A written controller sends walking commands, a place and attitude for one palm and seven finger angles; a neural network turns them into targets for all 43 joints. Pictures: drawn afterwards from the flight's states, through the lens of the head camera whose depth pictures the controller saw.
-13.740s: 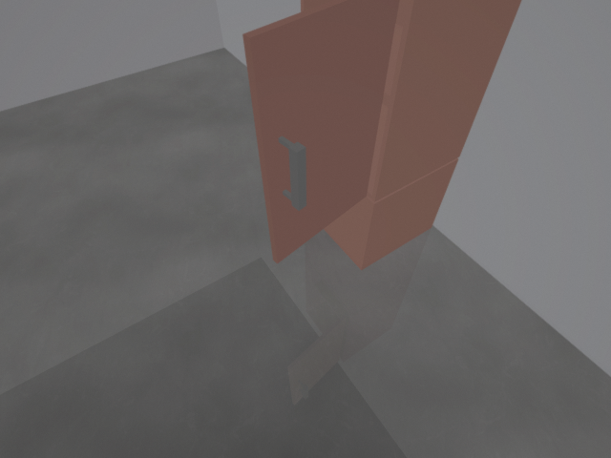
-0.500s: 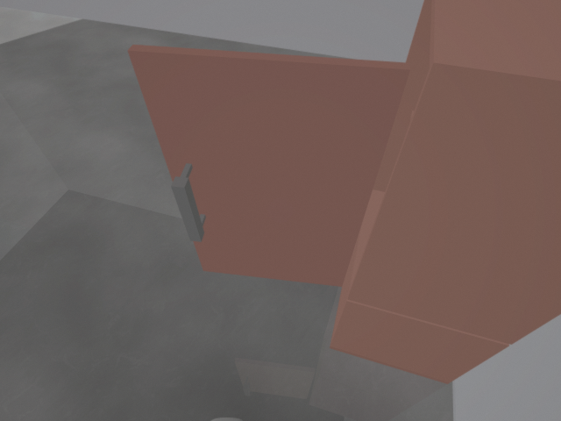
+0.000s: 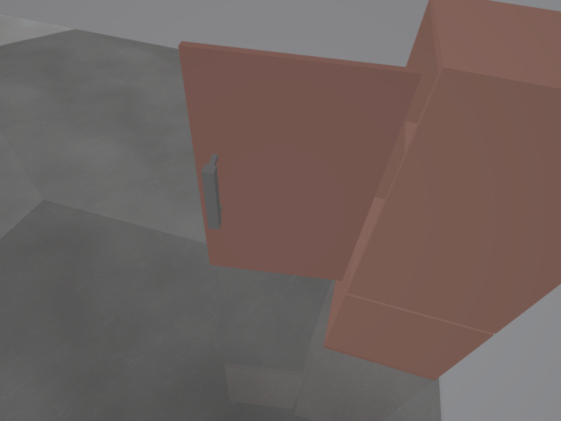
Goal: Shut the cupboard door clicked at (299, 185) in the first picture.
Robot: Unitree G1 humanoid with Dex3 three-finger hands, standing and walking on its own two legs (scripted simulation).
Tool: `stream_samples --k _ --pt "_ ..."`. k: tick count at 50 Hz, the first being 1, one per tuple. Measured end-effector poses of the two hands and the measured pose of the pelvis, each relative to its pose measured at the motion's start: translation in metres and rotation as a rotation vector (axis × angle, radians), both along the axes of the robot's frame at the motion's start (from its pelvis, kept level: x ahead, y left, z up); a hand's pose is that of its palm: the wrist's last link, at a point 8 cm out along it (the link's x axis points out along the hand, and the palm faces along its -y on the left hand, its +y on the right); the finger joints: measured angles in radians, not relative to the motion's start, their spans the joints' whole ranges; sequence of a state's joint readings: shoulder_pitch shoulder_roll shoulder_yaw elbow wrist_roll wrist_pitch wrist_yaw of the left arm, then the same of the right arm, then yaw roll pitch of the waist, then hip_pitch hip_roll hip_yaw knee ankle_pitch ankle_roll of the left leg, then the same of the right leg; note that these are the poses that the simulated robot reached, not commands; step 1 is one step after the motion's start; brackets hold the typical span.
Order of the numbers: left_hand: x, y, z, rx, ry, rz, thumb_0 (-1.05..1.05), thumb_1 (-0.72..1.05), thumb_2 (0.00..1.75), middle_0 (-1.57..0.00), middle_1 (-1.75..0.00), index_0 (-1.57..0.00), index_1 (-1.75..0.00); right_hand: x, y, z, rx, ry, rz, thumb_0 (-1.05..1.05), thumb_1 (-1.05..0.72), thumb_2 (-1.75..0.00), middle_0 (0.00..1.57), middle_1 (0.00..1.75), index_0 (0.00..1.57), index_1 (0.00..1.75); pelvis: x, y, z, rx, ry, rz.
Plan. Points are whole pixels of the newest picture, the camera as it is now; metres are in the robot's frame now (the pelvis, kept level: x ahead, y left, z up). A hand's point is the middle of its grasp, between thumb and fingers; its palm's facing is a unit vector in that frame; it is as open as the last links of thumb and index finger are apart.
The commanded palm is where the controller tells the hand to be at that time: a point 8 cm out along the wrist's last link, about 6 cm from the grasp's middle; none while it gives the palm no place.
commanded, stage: come to a stop and stand still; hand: left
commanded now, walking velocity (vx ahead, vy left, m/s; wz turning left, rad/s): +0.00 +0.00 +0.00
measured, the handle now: (214, 192) +0.54 +0.17 -0.02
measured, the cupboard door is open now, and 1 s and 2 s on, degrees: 100 100 100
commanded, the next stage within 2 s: look again from close up in 1.02 s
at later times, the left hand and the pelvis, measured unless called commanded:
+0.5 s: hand out of the picture -0.05 +0.21 -0.17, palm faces +0.04 -0.99 -0.16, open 7.4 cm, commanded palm none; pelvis -0.04 +0.04 +0.01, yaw -2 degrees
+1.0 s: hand out of the picture -0.03 +0.27 -0.15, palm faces -0.06 -0.98 -0.17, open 7.4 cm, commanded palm none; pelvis -0.09 +0.09 +0.02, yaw -4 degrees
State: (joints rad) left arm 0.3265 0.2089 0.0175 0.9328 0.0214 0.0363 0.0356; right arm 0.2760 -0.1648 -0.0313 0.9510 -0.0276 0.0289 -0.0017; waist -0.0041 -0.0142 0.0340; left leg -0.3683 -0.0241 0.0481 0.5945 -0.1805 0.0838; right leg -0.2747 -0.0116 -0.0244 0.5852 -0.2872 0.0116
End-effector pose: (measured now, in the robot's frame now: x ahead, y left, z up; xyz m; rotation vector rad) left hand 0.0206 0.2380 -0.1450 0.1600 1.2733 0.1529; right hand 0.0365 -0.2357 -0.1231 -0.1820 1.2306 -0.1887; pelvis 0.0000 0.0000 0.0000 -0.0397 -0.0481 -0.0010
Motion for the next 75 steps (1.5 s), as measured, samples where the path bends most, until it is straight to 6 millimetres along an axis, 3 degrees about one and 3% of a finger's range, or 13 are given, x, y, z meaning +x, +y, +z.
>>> stream_samples --k 6,14,19,25,30,34,40,45,50,57,69,75 --pt "-0.023 0.007 0.003 -0.003 0.037 0.005 0.0 0.91 0.9 -0.2 -0.3 -0.2 -0.3 -0.045 0.006 -0.001 0.001 0.118 -0.039 0.0 -0.91 -0.9 0.2 0.3 0.2 0.3 -0.01 0.009 0.005 0.011 0.013 -0.019" --pt "-0.082 0.003 0.0 -0.038 0.171 0.028 0.0 0.91 0.9 -0.2 -0.3 -0.2 -0.3 -0.057 0.02 0.001 0.012 0.104 -0.069 0.0 -0.91 -0.9 0.2 0.3 0.2 0.3 -0.025 0.018 0.007 -0.001 0.006 -0.027" --pt "-0.08 0.013 -0.015 -0.065 0.166 0.013 0.01 0.9 0.9 -0.2 -0.3 -0.2 -0.3 -0.07 0.035 -0.005 0.0 0.081 -0.089 0.0 -0.91 -0.9 0.2 0.3 0.2 0.3 -0.033 0.032 -0.001 -0.018 -0.022 -0.031" --pt "-0.08 0.025 0.0 -0.049 0.095 0.036 0.0 0.91 0.9 -0.2 -0.3 -0.2 -0.3 -0.076 0.053 0.001 0.015 0.094 -0.069 0.01 -0.92 -0.9 0.2 0.3 0.2 0.3 -0.044 0.045 0.01 -0.017 -0.005 -0.039" --pt "-0.122 0.031 0.005 -0.03 0.146 0.052 0.0 0.91 0.9 -0.2 -0.29 -0.2 -0.3 -0.076 0.051 0.002 0.012 0.051 -0.086 0.01 -0.93 -0.9 0.2 0.3 0.2 0.3 -0.059 0.051 0.011 0.026 0.018 -0.063" --pt "-0.154 0.04 0.005 -0.031 0.25 0.048 0.0 0.91 0.9 -0.2 -0.3 -0.2 -0.3 -0.092 0.055 0.006 0.012 0.041 -0.12 0.01 -0.93 -0.9 0.2 0.3 0.2 0.3 -0.072 0.059 0.012 0.006 0.008 -0.06" --pt "-0.125 0.07 -0.007 -0.033 0.165 0.002 0.01 0.9 0.9 -0.2 -0.3 -0.2 -0.3 -0.139 0.076 0.0 -0.013 0.118 -0.129 0.0 -0.91 -0.9 0.2 0.3 0.2 0.3 -0.083 0.079 0.004 0.007 0.015 -0.049" --pt "-0.088 0.083 0.007 -0.034 0.087 -0.048 0.01 0.91 0.9 -0.2 -0.29 -0.2 -0.3 -0.176 0.105 0.005 0.029 0.209 -0.136 0.0 -0.91 -0.9 0.2 0.3 0.2 0.3 -0.09 0.088 0.015 0.026 0.04 -0.067" --pt "-0.056 0.082 0.02 -0.031 0.013 -0.081 0.0 0.91 0.9 -0.19 -0.29 -0.2 -0.3 -0.192 0.119 0.01 0.064 0.249 -0.156 0.0 -0.91 -0.9 0.2 0.3 0.2 0.3 -0.088 0.089 0.022 0.017 0.057 -0.069" --pt "-0.032 0.061 0.015 -0.024 -0.025 -0.106 0.0 0.91 0.9 -0.19 -0.29 -0.2 -0.3 -0.19 0.111 -0.004 0.091 0.259 -0.19 0.0 -0.9 -0.9 0.2 0.3 0.2 0.3 -0.081 0.075 0.013 0.041 0.054 -0.089" --pt "-0.046 0.054 0.006 -0.035 0.101 -0.059 0.01 0.94 0.9 -0.2 -0.3 -0.2 -0.3 -0.122 0.102 -0.005 0.072 0.192 -0.125 0.0 -0.91 -0.9 0.2 0.3 0.2 0.3 -0.048 0.073 0.013 0.041 0.047 -0.081" --pt "-0.062 0.046 0.01 -0.037 0.154 -0.041 0.01 0.92 0.9 -0.2 -0.29 -0.2 -0.3 -0.1 0.089 -0.007 0.055 0.189 -0.099 0.02 -0.94 -0.9 0.2 0.3 0.2 0.3 -0.042 0.072 0.014 0.046 0.046 -0.077"
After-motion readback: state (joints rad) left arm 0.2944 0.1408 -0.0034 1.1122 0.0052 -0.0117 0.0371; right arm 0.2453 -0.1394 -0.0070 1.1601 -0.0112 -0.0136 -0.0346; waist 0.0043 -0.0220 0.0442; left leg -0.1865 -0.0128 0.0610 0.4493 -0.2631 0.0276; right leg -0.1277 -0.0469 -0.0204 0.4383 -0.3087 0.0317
